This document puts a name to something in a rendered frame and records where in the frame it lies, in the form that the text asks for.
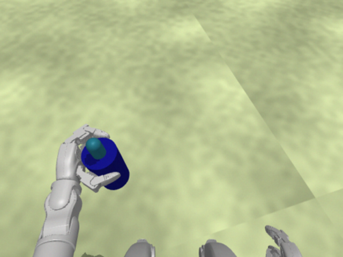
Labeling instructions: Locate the left robot hand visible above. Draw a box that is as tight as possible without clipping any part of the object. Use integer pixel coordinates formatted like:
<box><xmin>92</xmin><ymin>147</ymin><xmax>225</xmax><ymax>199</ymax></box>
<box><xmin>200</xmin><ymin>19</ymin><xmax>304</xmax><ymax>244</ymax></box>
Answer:
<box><xmin>56</xmin><ymin>124</ymin><xmax>121</xmax><ymax>193</ymax></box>

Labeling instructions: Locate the bottle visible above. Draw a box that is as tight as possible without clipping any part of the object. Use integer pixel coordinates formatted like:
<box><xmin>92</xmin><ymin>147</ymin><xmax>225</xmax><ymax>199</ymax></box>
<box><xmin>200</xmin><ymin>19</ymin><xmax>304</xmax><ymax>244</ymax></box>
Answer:
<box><xmin>81</xmin><ymin>138</ymin><xmax>130</xmax><ymax>190</ymax></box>

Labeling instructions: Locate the left robot arm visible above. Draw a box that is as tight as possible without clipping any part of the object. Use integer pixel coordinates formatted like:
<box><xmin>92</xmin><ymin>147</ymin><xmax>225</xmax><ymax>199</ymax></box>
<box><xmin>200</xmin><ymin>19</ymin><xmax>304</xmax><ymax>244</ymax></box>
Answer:
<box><xmin>33</xmin><ymin>179</ymin><xmax>82</xmax><ymax>257</ymax></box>

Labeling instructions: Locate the right robot hand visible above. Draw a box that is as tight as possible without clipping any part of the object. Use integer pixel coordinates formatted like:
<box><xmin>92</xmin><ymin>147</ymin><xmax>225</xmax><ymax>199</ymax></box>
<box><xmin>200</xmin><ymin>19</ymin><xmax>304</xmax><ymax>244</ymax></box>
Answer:
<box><xmin>265</xmin><ymin>225</ymin><xmax>302</xmax><ymax>257</ymax></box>

